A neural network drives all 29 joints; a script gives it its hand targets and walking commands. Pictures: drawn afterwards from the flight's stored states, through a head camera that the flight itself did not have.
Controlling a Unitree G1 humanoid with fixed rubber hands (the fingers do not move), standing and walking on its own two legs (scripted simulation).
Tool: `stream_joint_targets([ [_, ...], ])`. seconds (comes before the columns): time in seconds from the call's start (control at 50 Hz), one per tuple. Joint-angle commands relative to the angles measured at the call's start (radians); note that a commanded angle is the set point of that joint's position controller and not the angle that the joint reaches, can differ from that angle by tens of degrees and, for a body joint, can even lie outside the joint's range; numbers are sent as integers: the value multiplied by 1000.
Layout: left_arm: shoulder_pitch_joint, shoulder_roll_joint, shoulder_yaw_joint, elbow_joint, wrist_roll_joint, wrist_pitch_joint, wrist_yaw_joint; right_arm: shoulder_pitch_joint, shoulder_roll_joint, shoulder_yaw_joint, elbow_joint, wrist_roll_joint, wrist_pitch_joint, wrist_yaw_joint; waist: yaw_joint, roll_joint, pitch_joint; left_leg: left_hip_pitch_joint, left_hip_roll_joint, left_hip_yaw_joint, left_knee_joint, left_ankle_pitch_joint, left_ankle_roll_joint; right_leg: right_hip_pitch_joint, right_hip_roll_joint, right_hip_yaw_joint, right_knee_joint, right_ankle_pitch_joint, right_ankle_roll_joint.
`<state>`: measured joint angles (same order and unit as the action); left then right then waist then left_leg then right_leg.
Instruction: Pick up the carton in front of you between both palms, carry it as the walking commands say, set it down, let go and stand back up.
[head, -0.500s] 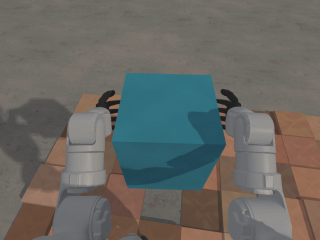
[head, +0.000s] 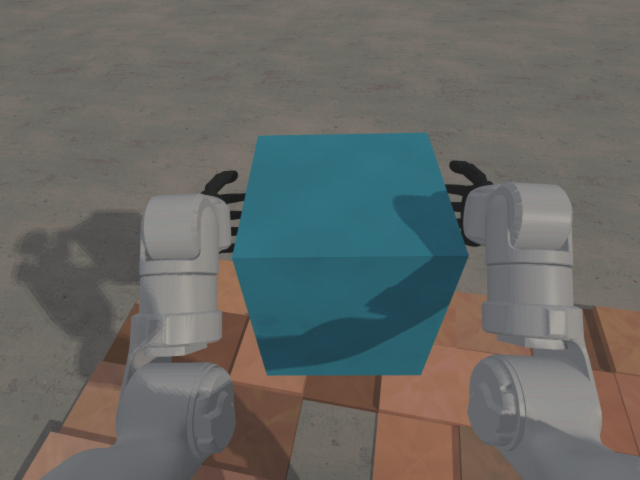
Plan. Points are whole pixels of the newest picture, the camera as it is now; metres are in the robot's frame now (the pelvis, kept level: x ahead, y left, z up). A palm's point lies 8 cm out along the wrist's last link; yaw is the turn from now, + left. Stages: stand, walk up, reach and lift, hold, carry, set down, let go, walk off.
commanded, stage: carry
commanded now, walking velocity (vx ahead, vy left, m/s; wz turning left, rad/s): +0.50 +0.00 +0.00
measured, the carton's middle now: (342, 260) +0.39 +0.00 +0.08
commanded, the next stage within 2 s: none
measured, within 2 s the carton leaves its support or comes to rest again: neither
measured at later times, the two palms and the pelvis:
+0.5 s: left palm (262, 147) +0.65 +0.14 +0.06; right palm (432, 154) +0.62 -0.15 +0.07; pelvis +0.28 +0.03 -0.02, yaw -2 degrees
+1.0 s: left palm (274, 51) +0.92 +0.15 +0.12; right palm (412, 43) +0.95 -0.15 +0.12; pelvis +0.58 -0.01 +0.01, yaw -1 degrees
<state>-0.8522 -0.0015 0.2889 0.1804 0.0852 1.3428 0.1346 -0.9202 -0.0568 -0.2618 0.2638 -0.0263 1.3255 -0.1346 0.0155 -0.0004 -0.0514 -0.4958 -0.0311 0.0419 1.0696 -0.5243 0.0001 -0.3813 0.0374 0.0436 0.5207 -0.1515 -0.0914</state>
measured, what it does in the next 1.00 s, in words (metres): walks ahead: left foot, then right foot 0.04 m higher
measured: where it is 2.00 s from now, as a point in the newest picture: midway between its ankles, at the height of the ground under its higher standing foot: (319, 234)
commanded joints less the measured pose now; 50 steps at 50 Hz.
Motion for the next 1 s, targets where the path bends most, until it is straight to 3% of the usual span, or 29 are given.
stream_joint_targets([
  [0.0,-804,-1115,-548,-97,-469,-39,-254,-641,1206,516,-57,370,-23,204,44,-170,-477,-226,13,-5,-98,57,0,584,-266,324,-106,423,-92],
  [0.04,-808,-1165,-574,-106,-491,-61,-265,-606,1215,512,-65,338,-47,193,63,-162,-473,-292,20,-8,-135,207,-1,636,-261,286,-89,559,-100],
  [0.08,-801,-1196,-608,-121,-509,-87,-272,-555,1206,515,-71,307,-69,188,75,-129,-458,-290,18,-7,-227,307,-4,631,-242,246,-90,586,-104],
  [0.16,-779,-1214,-685,-172,-537,-136,-277,-485,1170,542,-96,268,-107,187,90,-125,-412,-143,-14,45,-478,489,16,545,-182,152,-74,625,-75],
  [0.2,-759,-1205,-715,-194,-546,-155,-275,-456,1148,556,-110,266,-116,191,63,-125,-431,77,-22,57,-607,598,48,453,-165,97,-25,674,-37],
  [0.24,-718,-1195,-734,-181,-548,-166,-273,-410,1129,561,-93,262,-124,200,-13,-73,-496,446,-21,103,-707,719,65,287,-118,2,169,648,7],
  [0.26,-699,-1184,-740,-165,-537,-171,-272,-368,1118,557,-77,258,-128,209,-53,-2,-525,675,100,-14,-659,776,91,81,-87,-1,343,328,21],
  [0.28,-660,-1187,-742,-128,-524,-168,-273,-336,1100,549,-46,252,-130,217,-44,190,-589,925,375,-307,-491,1195,164,-172,-12,-32,548,-381,49],
  [0.3,-620,-1170,-715,-82,-511,-163,-271,-301,1063,527,-3,241,-139,220,-91,275,-681,1046,483,-563,-549,937,337,-359,33,2,824,-473,80],
  [0.32,-600,-1169,-711,-87,-497,-170,-269,-284,1103,549,-17,256,-151,228,-96,194,-659,953,438,-583,-614,619,333,-410,-20,19,883,-388,70],
  [0.34,-623,-1184,-705,-108,-497,-178,-266,-349,1143,580,-80,290,-163,237,-89,141,-593,863,378,-528,-652,544,295,-445,-41,-2,880,-319,72],
  [0.36,-637,-1186,-702,-135,-488,-186,-258,-425,1189,615,-144,334,-170,245,-78,73,-540,774,342,-460,-661,601,266,-450,-58,-17,870,-283,78],
  [0.4,-607,-1184,-698,-171,-462,-196,-235,-526,1248,682,-246,412,-180,254,-60,43,-512,662,307,-382,-670,587,237,-418,-76,-32,837,-236,83],
  [0.44,-548,-1167,-703,-189,-436,-205,-210,-549,1260,723,-308,456,-187,260,-56,64,-502,631,288,-334,-676,570,228,-427,-84,-51,797,-219,87],
  [0.56,-464,-1069,-726,-234,-370,-215,-168,-475,1186,758,-337,485,-188,278,-91,114,-443,721,275,-275,-639,724,249,-622,-100,-96,714,-175,82],
  [0.62,-449,-1018,-727,-223,-356,-199,-168,-438,1136,741,-297,470,-175,279,-97,96,-372,645,255,-203,-676,781,220,-536,-94,-122,498,-112,72],
  [0.64,-438,-1008,-724,-205,-353,-192,-171,-417,1119,729,-271,458,-169,279,-96,115,-351,615,245,-168,-686,821,204,-472,-81,-139,406,-70,66],
  [0.68,-418,-996,-711,-162,-350,-182,-180,-388,1103,704,-209,432,-160,279,-79,157,-328,569,223,-76,-659,1049,160,-311,-29,-218,246,-29,41],
  [0.7,-412,-994,-705,-137,-351,-179,-185,-367,1103,690,-174,418,-158,280,-62,170,-337,553,211,-34,-603,1233,138,-204,16,-263,186,-18,27],
  [0.72,-402,-998,-700,-108,-355,-177,-192,-351,1104,676,-145,407,-158,280,-21,186,-380,523,202,11,-480,1359,111,-46,54,-292,133,30,14],
  [0.74,-402,-1010,-694,-88,-363,-178,-202,-340,1111,667,-122,397,-161,279,39,149,-453,441,175,67,-309,1267,72,190,48,-282,-6,127,2],
  [0.76,-398,-1017,-691,-68,-373,-183,-214,-362,1127,661,-114,386,-164,280,72,26,-567,176,117,44,-65,855,30,517,-131,5,-21,66,-74],
  [0.78,-425,-1039,-695,-63,-390,-196,-223,-363,1153,660,-115,372,-163,285,73,-272,-578,-100,-35,17,203,83,-4,673,-380,467,-86,185,-190],
  [0.8,-423,-1071,-692,-66,-414,-199,-231,-375,1158,657,-111,372,-165,284,58,-223,-539,-172,6,-85,340,56,27,625,-367,524,-130,132,-208],
  [0.82,-499,-1093,-711,-132,-441,-209,-239,-402,1191,660,-127,377,-168,280,68,-175,-508,-221,36,-95,397,95,37,550,-361,466,-113,103,-239],
  [0.84,-564,-1123,-731,-178,-471,-214,-245,-434,1200,659,-150,377,-170,272,55,-112,-467,-248,66,-92,388,115,41,481,-335,385,-103,107,-215],
  [0.88,-643,-1151,-750,-249,-530,-216,-255,-453,1198,649,-191,374,-168,249,31,-127,-439,-217,98,-89,278,157,23,375,-285,233,-123,58,-163],
  [0.94,-641,-1143,-751,-262,-559,-207,-259,-430,1171,654,-222,359,-159,214,26,-157,-448,-185,100,-50,70,130,4,339,-264,127,-136,46,-158],
  [0.98,-632,-1122,-744,-274,-558,-191,-255,-421,1149,657,-245,352,-150,199,41,-165,-451,-152,100,-22,-127,130,-10,346,-277,92,-139,115,-164],
])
